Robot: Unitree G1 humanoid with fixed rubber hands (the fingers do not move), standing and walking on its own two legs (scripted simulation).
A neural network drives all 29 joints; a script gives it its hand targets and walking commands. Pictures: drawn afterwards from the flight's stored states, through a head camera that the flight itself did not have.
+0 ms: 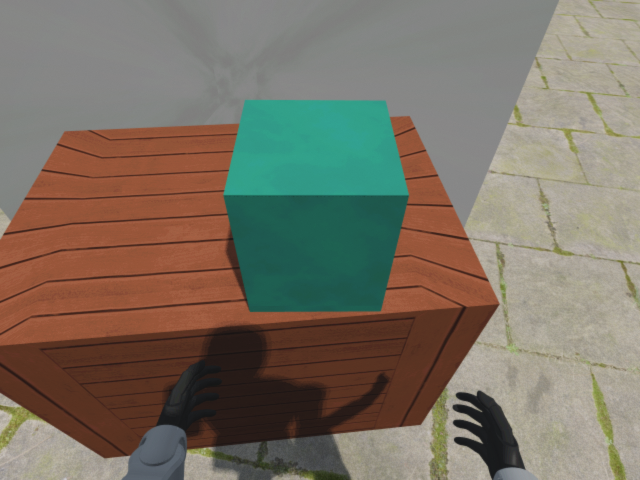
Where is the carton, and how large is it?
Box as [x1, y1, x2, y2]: [223, 100, 408, 311]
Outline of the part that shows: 245,100 223,195 250,311 380,310 408,197 385,101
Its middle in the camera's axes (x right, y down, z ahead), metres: -0.01 -0.05 +0.64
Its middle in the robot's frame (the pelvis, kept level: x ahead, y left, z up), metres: +0.51 +0.05 +0.03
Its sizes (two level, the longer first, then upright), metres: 0.226 0.223 0.263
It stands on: a pedestal, 0.67 m high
